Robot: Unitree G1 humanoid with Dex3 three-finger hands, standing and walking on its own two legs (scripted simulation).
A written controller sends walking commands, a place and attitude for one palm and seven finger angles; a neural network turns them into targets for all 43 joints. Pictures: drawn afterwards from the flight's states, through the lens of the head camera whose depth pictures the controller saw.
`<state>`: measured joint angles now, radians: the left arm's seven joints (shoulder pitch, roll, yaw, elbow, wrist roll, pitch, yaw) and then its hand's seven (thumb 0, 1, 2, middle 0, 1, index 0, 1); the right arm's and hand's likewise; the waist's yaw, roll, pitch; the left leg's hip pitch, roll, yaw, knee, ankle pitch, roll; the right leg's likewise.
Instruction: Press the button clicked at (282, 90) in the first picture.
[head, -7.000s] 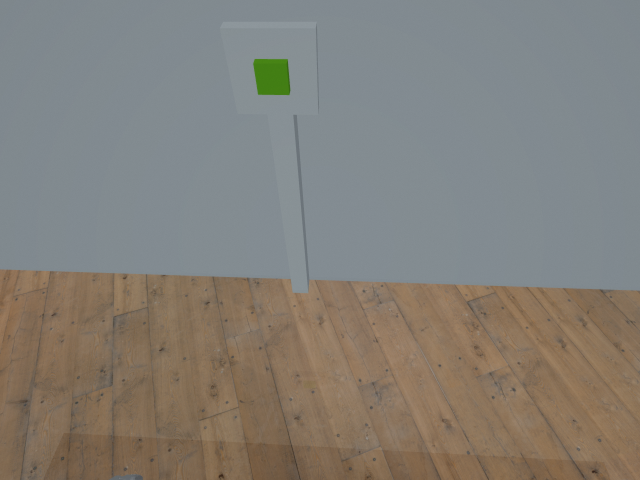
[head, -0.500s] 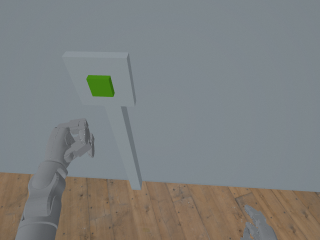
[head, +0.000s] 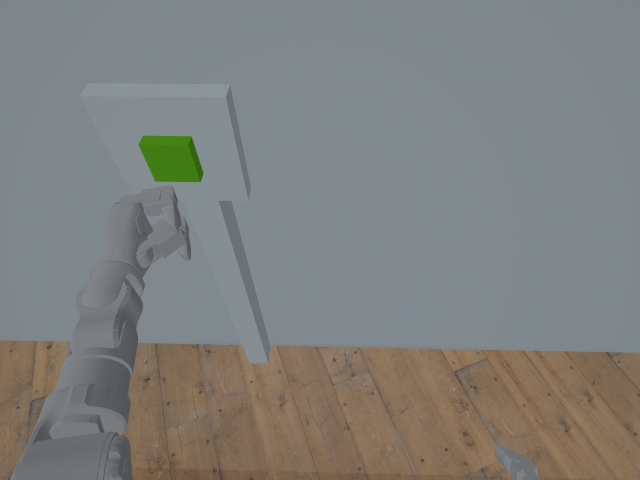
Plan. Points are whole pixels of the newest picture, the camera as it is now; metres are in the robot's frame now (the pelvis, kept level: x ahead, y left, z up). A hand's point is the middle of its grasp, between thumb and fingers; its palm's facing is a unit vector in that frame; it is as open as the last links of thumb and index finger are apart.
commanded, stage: aim a knuckle at the button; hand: left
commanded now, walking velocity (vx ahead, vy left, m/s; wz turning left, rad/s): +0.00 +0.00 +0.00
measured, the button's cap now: (173, 158) +0.50 +0.22 +0.12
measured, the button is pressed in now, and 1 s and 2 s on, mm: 0 0 10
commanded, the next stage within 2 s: press the button with the knuckle in 0.90 s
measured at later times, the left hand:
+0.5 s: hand (186, 222) +0.42 +0.19 +0.08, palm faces +0.02 -1.00 -0.01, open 3.1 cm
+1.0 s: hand (189, 222) +0.41 +0.18 +0.09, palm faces +0.02 -1.00 -0.02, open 3.1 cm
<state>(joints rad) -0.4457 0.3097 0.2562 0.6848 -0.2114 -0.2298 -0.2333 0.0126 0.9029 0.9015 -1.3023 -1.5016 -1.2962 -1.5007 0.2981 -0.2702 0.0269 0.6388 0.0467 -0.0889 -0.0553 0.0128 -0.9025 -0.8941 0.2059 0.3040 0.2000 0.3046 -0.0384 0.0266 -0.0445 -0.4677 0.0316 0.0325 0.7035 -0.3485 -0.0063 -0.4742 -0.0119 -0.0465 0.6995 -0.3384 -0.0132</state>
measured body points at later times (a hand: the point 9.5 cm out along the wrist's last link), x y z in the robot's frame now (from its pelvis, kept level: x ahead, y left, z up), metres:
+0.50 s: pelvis +0.00 +0.01 +0.00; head +0.06 +0.00 +0.44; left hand +0.41 +0.24 +0.09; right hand +0.07 -0.25 -0.12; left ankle +0.00 +0.12 -0.72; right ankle +0.01 -0.11 -0.72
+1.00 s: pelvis +0.00 +0.01 -0.01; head +0.05 +0.00 +0.44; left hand +0.41 +0.24 +0.10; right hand +0.09 -0.25 -0.12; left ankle +0.00 +0.12 -0.72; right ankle +0.01 -0.11 -0.72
